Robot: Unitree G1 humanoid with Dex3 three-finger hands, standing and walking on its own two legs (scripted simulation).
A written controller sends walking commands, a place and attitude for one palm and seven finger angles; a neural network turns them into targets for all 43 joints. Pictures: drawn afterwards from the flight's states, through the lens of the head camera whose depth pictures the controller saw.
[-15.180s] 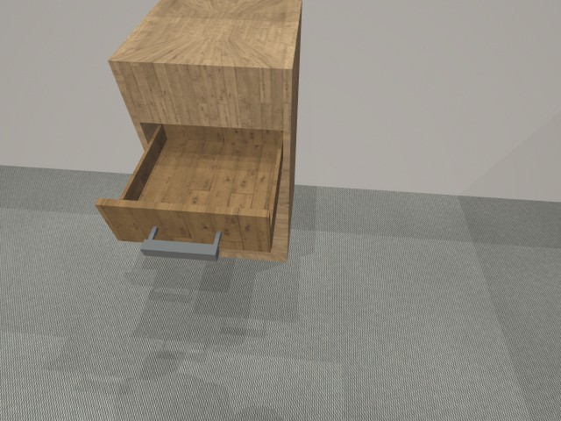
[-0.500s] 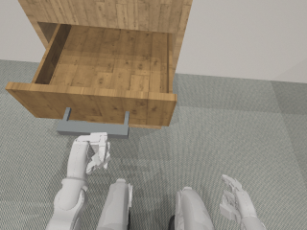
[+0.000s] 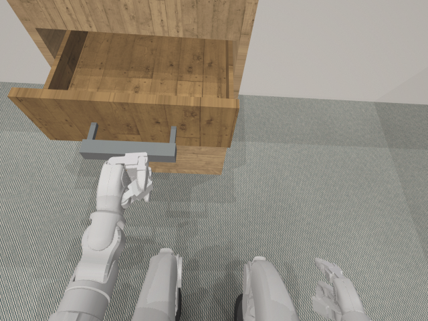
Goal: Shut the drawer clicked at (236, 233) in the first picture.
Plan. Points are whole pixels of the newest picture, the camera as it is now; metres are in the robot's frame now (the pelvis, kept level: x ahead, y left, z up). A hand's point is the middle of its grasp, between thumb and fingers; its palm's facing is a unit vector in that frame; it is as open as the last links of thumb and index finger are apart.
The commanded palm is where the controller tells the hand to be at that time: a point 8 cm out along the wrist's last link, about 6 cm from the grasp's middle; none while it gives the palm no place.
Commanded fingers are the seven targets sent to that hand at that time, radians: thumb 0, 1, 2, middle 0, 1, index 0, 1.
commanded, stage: push the drawer shut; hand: left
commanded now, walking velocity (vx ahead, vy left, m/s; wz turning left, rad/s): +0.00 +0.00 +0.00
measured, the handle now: (132, 140) +0.44 +0.17 +0.01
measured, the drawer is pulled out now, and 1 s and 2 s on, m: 0.16 0.04 0.00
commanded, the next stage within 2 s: pull the fist back off the drawer in 1.58 s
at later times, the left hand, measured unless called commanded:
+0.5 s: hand (153, 151) +0.42 +0.13 +0.01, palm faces -0.02 -1.00 -0.06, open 3.1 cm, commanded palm +0.41 +0.17 +0.02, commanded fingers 0.00 0.90 0.90 -1.40 -1.60 -1.40 -1.60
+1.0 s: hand (156, 123) +0.48 +0.13 +0.01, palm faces +0.00 -1.00 -0.05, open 3.1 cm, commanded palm +0.47 +0.17 +0.02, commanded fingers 0.00 0.90 0.90 -1.40 -1.60 -1.40 -1.60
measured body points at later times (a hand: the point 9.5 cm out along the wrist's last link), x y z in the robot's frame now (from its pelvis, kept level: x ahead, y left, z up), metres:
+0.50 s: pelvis +0.00 +0.00 +0.00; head +0.15 +0.02 +0.42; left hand +0.41 +0.19 +0.01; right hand +0.13 -0.26 -0.12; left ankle +0.06 +0.12 -0.56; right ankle +0.03 -0.13 -0.56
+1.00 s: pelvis -0.01 +0.00 -0.01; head +0.16 +0.02 +0.40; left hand +0.47 +0.19 +0.01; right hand +0.06 -0.26 -0.13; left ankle +0.06 +0.12 -0.56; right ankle +0.03 -0.13 -0.56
